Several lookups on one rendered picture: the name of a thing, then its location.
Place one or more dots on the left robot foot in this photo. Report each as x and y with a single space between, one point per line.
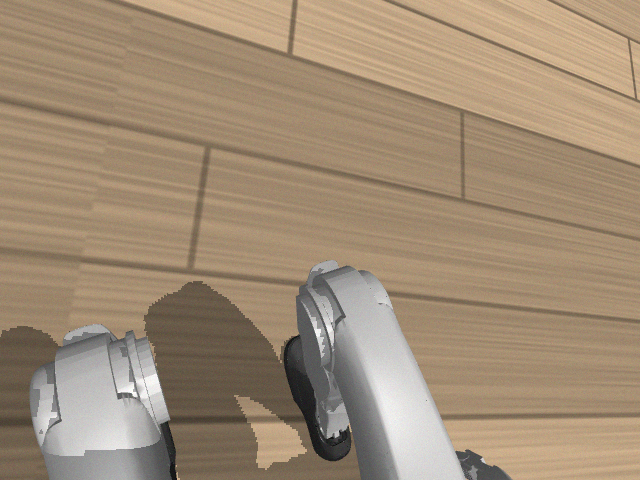
170 447

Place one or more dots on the right robot hand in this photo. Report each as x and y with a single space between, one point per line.
475 468

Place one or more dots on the right robot foot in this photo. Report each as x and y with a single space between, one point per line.
331 449

